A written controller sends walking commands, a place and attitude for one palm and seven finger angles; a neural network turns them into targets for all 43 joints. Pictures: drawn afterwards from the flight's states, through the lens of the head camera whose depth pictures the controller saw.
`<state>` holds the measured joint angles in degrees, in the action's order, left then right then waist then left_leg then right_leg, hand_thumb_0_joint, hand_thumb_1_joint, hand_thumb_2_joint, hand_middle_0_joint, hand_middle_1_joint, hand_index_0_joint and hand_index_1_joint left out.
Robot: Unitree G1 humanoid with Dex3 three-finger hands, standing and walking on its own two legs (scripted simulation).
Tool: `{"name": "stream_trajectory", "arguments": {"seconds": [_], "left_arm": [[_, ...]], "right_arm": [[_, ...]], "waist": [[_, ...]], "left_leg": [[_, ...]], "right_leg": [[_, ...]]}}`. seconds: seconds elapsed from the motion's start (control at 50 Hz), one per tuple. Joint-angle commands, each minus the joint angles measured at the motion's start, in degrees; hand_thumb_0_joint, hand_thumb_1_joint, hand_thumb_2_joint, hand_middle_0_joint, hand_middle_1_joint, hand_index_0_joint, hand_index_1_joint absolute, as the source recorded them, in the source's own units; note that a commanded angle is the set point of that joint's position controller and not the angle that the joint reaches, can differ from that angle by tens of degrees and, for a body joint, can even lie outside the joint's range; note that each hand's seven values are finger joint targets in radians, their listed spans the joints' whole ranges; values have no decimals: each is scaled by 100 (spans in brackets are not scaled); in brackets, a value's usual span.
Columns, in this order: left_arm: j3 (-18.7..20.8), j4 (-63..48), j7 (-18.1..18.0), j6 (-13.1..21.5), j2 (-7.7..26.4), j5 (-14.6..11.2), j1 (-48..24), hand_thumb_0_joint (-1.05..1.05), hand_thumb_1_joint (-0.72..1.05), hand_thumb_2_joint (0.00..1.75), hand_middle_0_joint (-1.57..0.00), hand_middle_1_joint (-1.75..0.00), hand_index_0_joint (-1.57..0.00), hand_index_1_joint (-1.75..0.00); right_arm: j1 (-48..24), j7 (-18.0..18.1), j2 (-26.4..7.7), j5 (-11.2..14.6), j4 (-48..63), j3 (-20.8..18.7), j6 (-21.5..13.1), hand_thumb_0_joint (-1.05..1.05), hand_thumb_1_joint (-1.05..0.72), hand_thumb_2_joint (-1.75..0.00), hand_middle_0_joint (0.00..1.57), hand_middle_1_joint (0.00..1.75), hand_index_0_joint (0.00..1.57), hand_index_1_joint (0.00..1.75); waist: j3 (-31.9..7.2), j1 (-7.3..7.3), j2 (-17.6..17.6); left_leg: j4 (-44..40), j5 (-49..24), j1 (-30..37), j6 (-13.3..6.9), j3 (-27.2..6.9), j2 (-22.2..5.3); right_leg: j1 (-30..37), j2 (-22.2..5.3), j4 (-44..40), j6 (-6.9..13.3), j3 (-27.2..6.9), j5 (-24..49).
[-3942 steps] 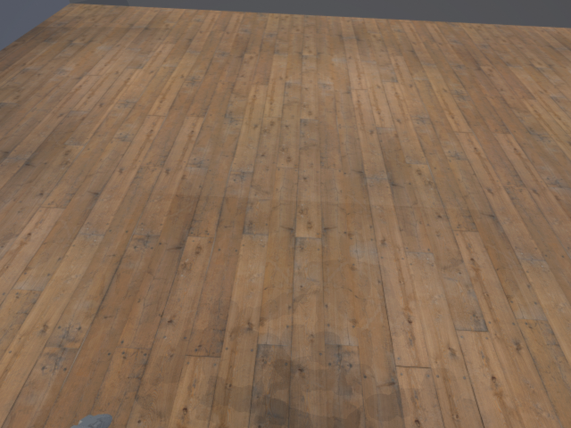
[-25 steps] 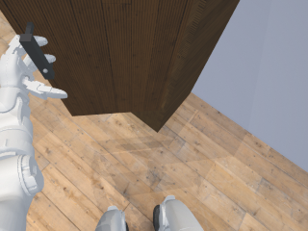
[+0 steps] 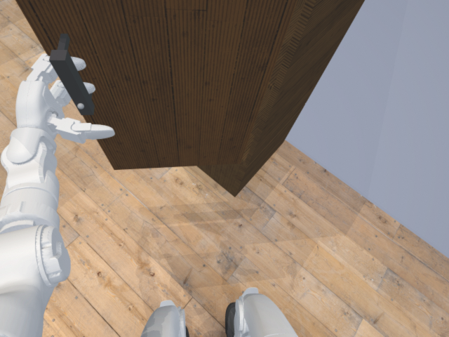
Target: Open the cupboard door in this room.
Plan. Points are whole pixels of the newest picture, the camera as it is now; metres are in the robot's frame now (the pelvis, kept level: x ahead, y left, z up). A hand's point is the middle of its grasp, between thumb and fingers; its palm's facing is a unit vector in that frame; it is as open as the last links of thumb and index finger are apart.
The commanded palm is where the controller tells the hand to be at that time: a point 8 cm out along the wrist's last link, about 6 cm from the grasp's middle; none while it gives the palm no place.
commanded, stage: close the thumb around the handle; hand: left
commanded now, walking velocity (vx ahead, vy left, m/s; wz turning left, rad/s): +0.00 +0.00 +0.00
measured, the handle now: (76, 77) +0.55 +0.23 +0.06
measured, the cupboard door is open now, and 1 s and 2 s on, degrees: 46 57 90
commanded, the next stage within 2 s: pull the door open along its arc in 0.50 s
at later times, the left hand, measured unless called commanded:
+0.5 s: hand (87, 102) +0.51 +0.21 +0.05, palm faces +0.00 -1.00 +0.00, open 5.7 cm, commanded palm +0.48 +0.26 +0.06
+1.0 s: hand (92, 137) +0.43 +0.19 +0.05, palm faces -0.01 -1.00 -0.01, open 5.9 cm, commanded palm +0.38 +0.25 +0.06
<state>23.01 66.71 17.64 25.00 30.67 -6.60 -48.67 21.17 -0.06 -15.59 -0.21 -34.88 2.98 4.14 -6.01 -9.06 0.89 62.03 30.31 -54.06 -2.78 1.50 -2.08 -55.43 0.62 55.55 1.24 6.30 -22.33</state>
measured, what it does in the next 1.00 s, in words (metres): stands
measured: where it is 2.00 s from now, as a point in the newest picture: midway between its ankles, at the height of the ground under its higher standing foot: outside the picture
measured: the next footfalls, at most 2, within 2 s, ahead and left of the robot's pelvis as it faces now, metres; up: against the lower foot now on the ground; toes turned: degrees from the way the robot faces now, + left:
none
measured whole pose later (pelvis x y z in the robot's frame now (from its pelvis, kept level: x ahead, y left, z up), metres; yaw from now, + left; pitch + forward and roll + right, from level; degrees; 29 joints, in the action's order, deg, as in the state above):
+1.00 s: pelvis +0.02 +0.00 +0.02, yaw -2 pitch +20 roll -3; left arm 20.0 43.7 15.5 23.8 20.8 -11.2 -25.3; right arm 22.0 -1.6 -14.5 1.2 -31.6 1.5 4.9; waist -7.8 -6.6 1.3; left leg 56.2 29.6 -46.5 -2.9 4.0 -2.3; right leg -49.5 1.4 51.2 0.9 3.6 -21.6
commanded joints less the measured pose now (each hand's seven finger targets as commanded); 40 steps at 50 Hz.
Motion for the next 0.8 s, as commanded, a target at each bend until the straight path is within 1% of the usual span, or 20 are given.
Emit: {"name": "stream_trajectory", "arguments": {"seconds": [0.0,0.02,0.04,0.06,0.12,0.2,0.24,0.28,0.32,0.38,0.4,0.44,0.46,0.48,0.52,0.58,0.6,0.66,0.74,0.78], "left_arm": [[272,-1082,9,358,1588,-94,-2538,0,12,56,-34,-127,-34,-127],[243,-1041,16,349,1550,-71,-2480,0,17,59,-35,-127,-35,-127],[248,-1181,13,391,1543,-99,-2554,0,23,61,-35,-128,-35,-128],[242,-1153,19,384,1527,-73,-2480,0,28,64,-36,-128,-36,-128],[244,-1095,13,343,1538,-69,-2562,0,45,71,-37,-130,-37,-130],[324,-1161,-2,326,1688,-44,-2648,0,68,80,-38,-133,-38,-133],[427,-1268,-12,349,1748,-65,-2496,0,79,85,-39,-134,-39,-134],[294,-1170,-10,310,1603,-54,-2519,0,90,90,-40,-135,-40,-135],[353,-1114,-10,277,1684,-60,-2495,0,90,90,-40,-135,-40,-135],[528,-1309,-9,332,1891,-51,-2368,0,90,90,-40,-135,-40,-135],[512,-1349,-20,325,1810,-74,-2284,0,90,90,-40,-135,-40,-135],[569,-1292,-78,320,1803,-126,-2223,0,90,90,-40,-135,-40,-135],[609,-1359,-110,332,1891,-84,-2252,0,90,90,-40,-135,-40,-135],[512,-1277,-127,320,1768,-58,-2196,0,90,90,-40,-135,-40,-135],[540,-1291,-166,328,1831,-33,-2191,0,90,90,-40,-135,-40,-135],[561,-1450,-161,396,1808,-47,-2119,0,90,90,-40,-135,-40,-135],[260,-1493,-151,403,1464,-63,-2360,0,90,90,-40,-135,-40,-135],[385,-1619,-177,463,1487,-100,-1989,0,90,90,-40,-135,-40,-135],[263,-2005,-148,452,1217,-188,-1188,0,90,90,-40,-135,-40,-135],[210,-2180,-136,404,1055,-262,-670,0,90,90,-40,-135,-40,-135]], "right_arm": [[1005,127,-1104,-41,222,-384,-95,0,-90,-90,20,30,20,30],[1011,129,-1092,-39,240,-388,-98,0,-90,-90,20,30,20,30],[1031,123,-1087,-50,270,-379,-116,0,-90,-90,20,30,20,30],[1044,108,-1090,-59,250,-386,-108,0,-90,-90,20,30,20,30],[1069,109,-1103,-61,230,-392,-95,0,-90,-90,20,30,20,30],[1097,113,-1109,-65,227,-385,-86,0,-90,-90,20,30,20,30],[1154,104,-1117,-77,258,-399,-85,0,-90,-90,20,30,20,30],[1133,91,-1095,-62,222,-393,-65,0,-90,-90,20,30,20,30],[1146,94,-1116,-60,234,-390,-57,0,-90,-90,20,30,20,30],[1170,103,-1105,-60,266,-397,-42,0,-90,-90,20,30,20,30],[1144,95,-1090,-55,292,-406,-33,0,-90,-90,20,30,20,30],[1168,90,-1097,-59,311,-405,-30,0,-90,-90,20,30,20,30],[1134,94,-1090,-55,314,-407,-29,0,-90,-90,20,30,20,30],[1126,78,-1076,-51,327,-393,-24,0,-90,-90,20,30,20,30],[1117,81,-1096,-54,322,-405,-22,0,-90,-90,20,30,20,30],[1132,69,-1074,-67,351,-409,-32,0,-90,-90,20,30,20,30],[1098,68,-1046,-59,316,-413,-37,0,-90,-90,20,30,20,30],[1135,40,-1066,-70,323,-455,-42,0,-90,-90,20,30,20,30],[1043,-1,-1028,-25,450,-490,-21,0,-90,-90,20,30,20,30],[946,-30,-991,13,523,-501,-9,0,-90,-90,20,30,20,30]], "waist": [[-2641,-144,761],[-2621,-121,697],[-2687,-97,953],[-2823,-72,982],[-2764,-150,805],[-2842,-133,924],[-3020,-75,896],[-2838,-135,949],[-2736,-147,763],[-2997,-15,972],[-2999,14,1048],[-2855,-25,765],[-2874,22,925],[-2779,21,972],[-2673,-10,868],[-2955,47,926],[-2866,-103,907],[-3091,62,944],[-3100,222,1000],[-3014,306,755]], "left_leg": [[-712,-2575,1543,178,-563,63],[-718,-2590,1511,178,-563,64],[-713,-2806,1664,203,-585,64],[-698,-2899,1789,233,-605,43],[-657,-2810,1667,208,-602,35],[-657,-2796,1670,206,-595,32],[-638,-3099,1829,215,-623,19],[-649,-3004,1783,229,-598,10],[-676,-2782,1600,179,-570,23],[-688,-3151,1787,233,-593,12],[-679,-3206,1823,240,-572,17],[-685,-3142,1701,204,-573,16],[-702,-3108,1684,219,-545,22],[-732,-3009,1666,232,-545,33],[-755,-2942,1661,221,-542,18],[-717,-3208,1774,232,-525,19],[-706,-3183,1838,232,-537,12],[-705,-3525,2063,275,-556,-7],[-801,-3915,2295,316,-532,-20],[-887,-3763,2148,282,-460,0]], "right_leg": [[1326,179,-344,14,-425,1538],[1361,177,-335,16,-417,1563],[1302,186,-295,44,-401,1629],[1246,188,-285,34,-384,1613],[1230,191,-298,10,-390,1602],[1249,194,-289,13,-401,1608],[1313,214,-258,35,-379,1753],[1197,207,-300,10,-377,1684],[1315,213,-340,3,-400,1645],[1441,209,-277,26,-384,1852],[1413,209,-284,23,-389,1856],[1464,226,-300,21,-376,1877],[1479,209,-301,12,-403,1868],[1424,209,-304,17,-382,1769],[1403,216,-339,11,-383,1719],[1581,212,-298,13,-403,1958],[1438,214,-324,-5,-398,1927],[1514,224,-316,21,-388,2030],[1629,238,-360,39,-350,2147],[1863,232,-438,15,-363,2210]]}}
